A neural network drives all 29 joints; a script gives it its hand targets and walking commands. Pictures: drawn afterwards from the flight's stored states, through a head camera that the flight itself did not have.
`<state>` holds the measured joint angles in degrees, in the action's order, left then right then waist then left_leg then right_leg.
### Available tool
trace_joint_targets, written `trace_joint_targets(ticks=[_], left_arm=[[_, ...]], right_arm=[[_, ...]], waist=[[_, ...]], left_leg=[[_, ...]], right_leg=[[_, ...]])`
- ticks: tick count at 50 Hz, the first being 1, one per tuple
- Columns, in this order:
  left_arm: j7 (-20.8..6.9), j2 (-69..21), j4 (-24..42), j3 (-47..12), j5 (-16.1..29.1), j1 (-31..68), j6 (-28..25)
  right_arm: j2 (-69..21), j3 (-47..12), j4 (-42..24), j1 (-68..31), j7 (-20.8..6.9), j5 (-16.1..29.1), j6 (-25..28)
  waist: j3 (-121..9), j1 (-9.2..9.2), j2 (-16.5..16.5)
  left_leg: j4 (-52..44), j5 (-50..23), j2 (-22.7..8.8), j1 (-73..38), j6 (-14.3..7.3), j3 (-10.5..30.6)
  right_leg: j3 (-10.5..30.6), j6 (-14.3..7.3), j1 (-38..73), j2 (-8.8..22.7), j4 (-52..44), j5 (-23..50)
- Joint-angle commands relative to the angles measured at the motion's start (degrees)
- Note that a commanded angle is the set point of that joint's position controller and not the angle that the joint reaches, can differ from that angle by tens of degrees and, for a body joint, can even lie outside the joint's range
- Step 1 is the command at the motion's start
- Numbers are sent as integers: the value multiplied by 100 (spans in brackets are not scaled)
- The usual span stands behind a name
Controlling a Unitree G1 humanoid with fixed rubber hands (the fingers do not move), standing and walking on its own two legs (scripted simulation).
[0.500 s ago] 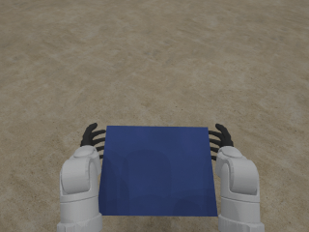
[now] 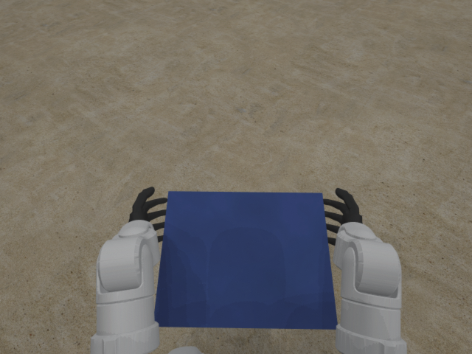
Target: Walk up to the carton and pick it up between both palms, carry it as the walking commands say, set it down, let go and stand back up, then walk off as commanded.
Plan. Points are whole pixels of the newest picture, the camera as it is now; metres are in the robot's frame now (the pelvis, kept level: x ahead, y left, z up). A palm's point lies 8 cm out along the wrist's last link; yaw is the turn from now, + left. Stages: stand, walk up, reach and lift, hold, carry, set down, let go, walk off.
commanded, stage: carry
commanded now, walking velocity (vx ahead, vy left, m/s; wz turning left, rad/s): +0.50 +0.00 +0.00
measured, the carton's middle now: (243, 263) +0.27 +0.00 -0.03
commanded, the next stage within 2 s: none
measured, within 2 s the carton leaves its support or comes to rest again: neither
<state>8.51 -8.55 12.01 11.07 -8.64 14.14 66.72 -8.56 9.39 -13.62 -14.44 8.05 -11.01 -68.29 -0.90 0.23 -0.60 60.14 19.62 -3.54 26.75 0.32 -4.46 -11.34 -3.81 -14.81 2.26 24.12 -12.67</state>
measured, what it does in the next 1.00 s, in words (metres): walks ahead: left foot, then right foot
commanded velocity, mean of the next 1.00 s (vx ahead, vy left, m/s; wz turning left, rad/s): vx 0.46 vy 0.00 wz -0.05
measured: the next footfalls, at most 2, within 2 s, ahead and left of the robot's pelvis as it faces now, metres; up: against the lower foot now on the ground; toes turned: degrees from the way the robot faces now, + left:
left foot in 0.26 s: +0.36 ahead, +0.12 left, +0.00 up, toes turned +7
right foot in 0.70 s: +0.61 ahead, -0.10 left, +0.00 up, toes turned -11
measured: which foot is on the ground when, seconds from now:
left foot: up 0.00-0.24, down 0.26-0.72, up 0.74-1.00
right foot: down 0.00-0.30, up 0.32-0.68, down 0.70-1.00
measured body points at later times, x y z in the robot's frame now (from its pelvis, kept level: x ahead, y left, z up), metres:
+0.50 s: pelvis +0.32 +0.04 +0.01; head +0.35 +0.05 +0.45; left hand +0.63 +0.19 +0.06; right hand +0.61 -0.14 +0.07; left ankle +0.32 +0.12 -0.74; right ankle +0.31 -0.10 -0.69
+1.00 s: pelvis +0.63 -0.01 +0.00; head +0.65 -0.03 +0.45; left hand +0.94 +0.15 +0.08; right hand +0.93 -0.18 +0.07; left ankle +0.72 +0.14 -0.70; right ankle +0.57 -0.09 -0.74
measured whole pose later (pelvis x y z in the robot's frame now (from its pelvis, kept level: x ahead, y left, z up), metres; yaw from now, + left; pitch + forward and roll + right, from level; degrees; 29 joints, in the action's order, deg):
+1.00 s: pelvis +0.63 -0.01 +0.00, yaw -1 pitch +3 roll +1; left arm 7.6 -8.8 13.4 11.9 -9.2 15.2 66.1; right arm -8.8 9.3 -14.8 -15.6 7.9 -11.4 -67.1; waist -2.1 0.1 -1.2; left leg 40.9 13.1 -4.8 31.5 1.5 -5.0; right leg -9.2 -1.8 -7.0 2.3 18.6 -15.0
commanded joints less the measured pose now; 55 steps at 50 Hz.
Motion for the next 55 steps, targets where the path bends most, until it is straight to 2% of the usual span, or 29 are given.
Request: trace_joint_targets(ticks=[1, 3, 5, 8, 10, 11, 12, 13, 14, 15, 16, 18, 19, 22, 25, 28, 32, 33, 34, 35, 36, 37, 39, 41, 45, 47, 52, 54, 55], left_arm=[[-2252, -5423, 351, -4092, 2851, 2697, -10], [-2251, -5308, 330, -4084, 2821, 2649, -9], [-2255, -5226, 245, -4079, 2767, 2455, 15], [-2206, -5208, 307, -4117, 2645, 2433, 42], [-2174, -5168, 246, -4118, 2565, 2269, 71], [-2170, -5211, 293, -4125, 2557, 2309, 100], [-2174, -5143, 434, -4172, 2577, 2439, 113], [-2172, -5073, 357, -4147, 2575, 2421, 136], [-2188, -4965, 372, -4122, 2550, 2450, 160], [-2223, -5108, 595, -4477, 2742, 2597, 272], [-2211, -5191, 485, -4464, 2717, 2732, 272], [-2176, -5413, 517, -4467, 2748, 2662, 202], [-2167, -5526, 536, -4412, 2746, 2774, 186], [-2159, -5449, 534, -4281, 2812, 2825, 130], [-2090, -5348, 528, -4270, 2808, 2702, 124], [-2054, -5288, 531, -4351, 2792, 2623, 171], [-2099, -5181, 351, -4295, 2756, 2394, 303], [-2111, -5227, 277, -4302, 2796, 2391, 312], [-2111, -5196, 204, -4244, 2821, 2377, 310], [-2123, -5197, 169, -4196, 2815, 2388, 321], [-2127, -5112, -191, -4061, 2668, 2248, 285], [-2120, -5238, -159, -4004, 2642, 2225, 232], [-2174, -5540, 196, -4233, 2793, 2632, 214], [-2201, -5561, 294, -4234, 2836, 2932, 156], [-2242, -5483, 299, -4087, 2847, 2820, 52], [-2263, -5384, 181, -3981, 2805, 2651, 50], [-2188, -5250, 216, -3999, 2606, 2470, 88], [-2167, -5191, 446, -4067, 2616, 2570, 119], [-2175, -5152, 511, -4098, 2596, 2608, 145]], right_arm=[[-5571, -4112, -329, -2579, -1885, 2834, 209], [-5550, -4152, -314, -2450, -1845, 2799, 230], [-5466, -4217, -349, -2412, -1827, 2808, 210], [-5420, -4270, -307, -2322, -1869, 2801, 145], [-5362, -4265, -328, -2310, -1914, 2834, 91], [-5405, -4229, -325, -2301, -1924, 2832, 62], [-5398, -4162, -261, -2222, -1937, 2804, 62], [-5447, -4039, -61, -2149, -1938, 2761, 47], [-5381, -4021, 65, -2115, -1927, 2676, 17], [-5310, -4039, 87, -1890, -1937, 2732, 33], [-5382, -3994, -124, -2191, -1960, 2819, 60], [-5454, -4021, -289, -2279, -1974, 2833, 91], [-5550, -4029, -361, -2397, -1977, 2855, 101], [-5540, -3964, -502, -2576, -1955, 2917, 128], [-5444, -3899, -432, -2350, -1954, 2831, 105], [-5389, -3895, -334, -2286, -1949, 2787, 76], [-5252, -3853, -205, -2150, -1944, 2665, -28], [-5254, -3889, -145, -2153, -1944, 2672, -49], [-5217, -3855, -65, -2064, -1948, 2685, -59], [-5202, -3906, -24, -2125, -1961, 2729, -71], [-5163, -4075, -240, -2530, -1990, 2780, -153], [-5102, -4133, -244, -2604, -2018, 2887, -190], [-5346, -4119, -160, -2678, -2050, 2940, -64], [-5422, -4102, -273, -2927, -2031, 2979, 57], [-5548, -3976, -119, -2575, -1940, 2824, 136], [-5508, -4044, -268, -2671, -1891, 2848, 153], [-5391, -4098, -253, -2378, -1862, 2751, 97], [-5413, -4062, -327, -2231, -1891, 2656, 40], [-5391, -3982, -281, -2243, -1902, 2626, 25]], waist=[[-1923, 10, 775], [-1754, 34, 870], [-1496, 50, 1044], [-1444, 69, 944], [-1602, 54, 1073], [-1829, -21, 886], [-2139, -98, 762], [-2459, -165, 268], [-2449, -166, -653], [-2432, -128, -1977], [-2395, -143, -1545], [-2095, -121, -610], [-2037, -103, -454], [-1884, -71, -744], [-1818, -64, -809], [-1545, -103, -910], [-1317, -58, -808], [-1466, -33, -585], [-1761, 17, -456], [-2046, 123, 308], [-2128, 138, 1868], [-2014, 125, 1762], [-2047, 87, 806], [-1914, 56, 412], [-1835, 20, 726], [-1605, 27, 1087], [-1623, 95, 1055], [-2071, -67, 786], [-2236, -103, 502]], left_leg=[[-826, -452, -125, 831, 62, 59], [-1514, -739, -99, 1046, 106, -102], [-2245, -1129, -30, 1029, 77, -298], [-3098, -1632, 187, 521, -45, -688], [-3402, -1734, 328, -138, -143, -892], [-3722, -2027, 471, -880, -155, -1056], [-3811, -1942, 511, -1917, -173, -1062], [-3765, -1299, -122, -2985, -261, -151], [-3983, -1309, -1040, -3472, -526, 1438], [-4392, -1303, -1836, -4433, -1284, 3007], [-4307, -1599, -2055, -4503, -1330, 2852], [-4261, -2541, -1661, -3901, -871, 1793], [-4418, -2621, -1544, -3669, -761, 1328], [-4755, -2129, -1291, -3237, -769, 634], [-4910, -1949, -1203, -3203, -907, 364], [-4829, -1988, -1074, -3123, -814, -28], [-4072, -2777, -908, -2962, -583, -321], [-3510, -3248, -754, -2692, -452, -504], [-2713, -3457, -637, -2338, -300, -618], [-1488, -2594, -531, -1674, -112, -638], [-266, -227, 229, -175, 119, -573], [595, 1145, 356, 910, -11, -147], [941, 816, -152, 1074, -86, 310], [50, 274, -251, 911, -40, 333], [-1191, -126, -108, 583, 107, 24], [-1694, -618, -108, 814, 130, -102], [-3261, -1735, 402, -76, 170, -742], [-4230, -3088, 351, -1786, 165, -911], [-4129, -3576, -108, -2731, 106, -560]], right_leg=[[1403, -462, 2282, 1382, -1029, 2145], [1079, -515, 2319, 1305, -1086, 2213], [847, -410, 2210, 1106, -1130, 2405], [546, -235, 2107, 962, -997, 2902], [378, -39, 2135, 912, -362, 4032], [139, 147, 2010, 773, 242, 4401], [-76, 352, 1591, 580, 1009, 4139], [-8, 485, 725, 366, 2056, 2806], [101, 555, -115, -77, 2986, 1305], [579, 539, -1788, -523, 3837, -1389], [968, 478, -2279, -169, 4867, -1690], [1180, 397, -2254, 92, 4290, -922], [1161, 387, -2144, 260, 3845, -633], [847, 477, -1615, 172, 2722, -583], [638, 493, -1444, 116, 1835, -205], [452, 460, -1228, 68, 899, 355], [-50, 393, -503, -138, 65, 1086], [-171, 345, 156, -306, -62, 979], [-60, 252, 986, -216, -18, 795], [1032, 127, 1661, 556, -276, 123], [3337, -485, 2391, 1735, -843, 363], [4228, -1055, 3046, 2129, -984, 872], [3104, -937, 2827, 1956, -583, 2367], [2280, -580, 2440, 1663, -757, 2221], [1510, -560, 2007, 1391, -1102, 1590], [1237, -512, 2026, 1260, -1231, 1599], [523, -33, 1924, 677, -279, 4497], [259, 406, 1349, 315, 727, 3960], [295, 578, 680, 163, 1284, 2947]])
